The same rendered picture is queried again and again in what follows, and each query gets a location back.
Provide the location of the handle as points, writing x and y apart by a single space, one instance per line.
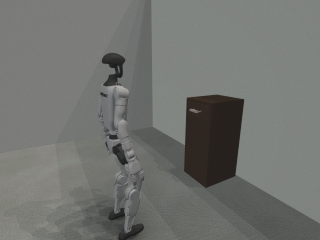
195 111

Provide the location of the left robot forearm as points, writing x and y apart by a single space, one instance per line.
105 130

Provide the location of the right robot forearm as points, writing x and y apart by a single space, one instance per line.
123 136

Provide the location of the robot left hand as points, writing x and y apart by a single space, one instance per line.
105 140

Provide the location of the drawer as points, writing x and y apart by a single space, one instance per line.
205 110

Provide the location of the right robot upper arm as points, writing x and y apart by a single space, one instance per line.
121 96

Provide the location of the robot right hand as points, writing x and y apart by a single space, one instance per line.
135 167

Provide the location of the humanoid robot head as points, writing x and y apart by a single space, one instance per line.
114 60

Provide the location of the left robot upper arm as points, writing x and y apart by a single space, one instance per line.
99 110

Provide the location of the left robot thigh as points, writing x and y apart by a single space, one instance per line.
121 177

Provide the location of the cabinet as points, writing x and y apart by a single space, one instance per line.
211 147

